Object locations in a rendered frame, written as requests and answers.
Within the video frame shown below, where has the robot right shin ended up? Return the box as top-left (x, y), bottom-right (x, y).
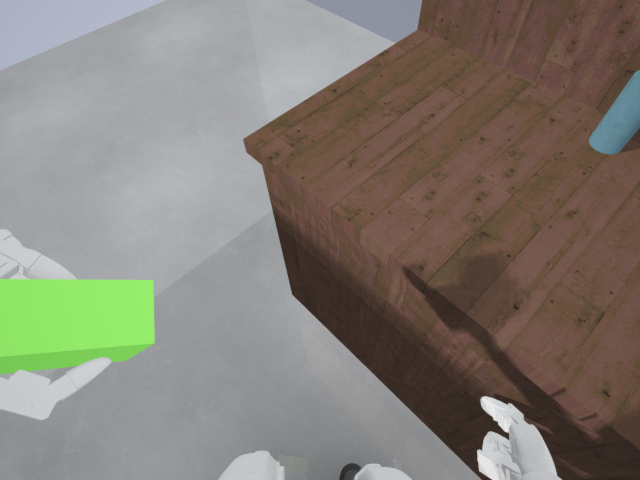
top-left (354, 464), bottom-right (381, 478)

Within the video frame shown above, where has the robot left hand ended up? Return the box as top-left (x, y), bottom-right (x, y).
top-left (0, 229), bottom-right (112, 420)

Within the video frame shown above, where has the robot right hand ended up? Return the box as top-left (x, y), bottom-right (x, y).
top-left (477, 396), bottom-right (557, 480)

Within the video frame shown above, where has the sponge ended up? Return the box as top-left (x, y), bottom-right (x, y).
top-left (0, 279), bottom-right (155, 374)

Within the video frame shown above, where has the table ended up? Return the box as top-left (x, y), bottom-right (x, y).
top-left (243, 0), bottom-right (640, 480)

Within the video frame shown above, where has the robot left thigh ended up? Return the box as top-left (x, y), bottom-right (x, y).
top-left (218, 453), bottom-right (284, 480)

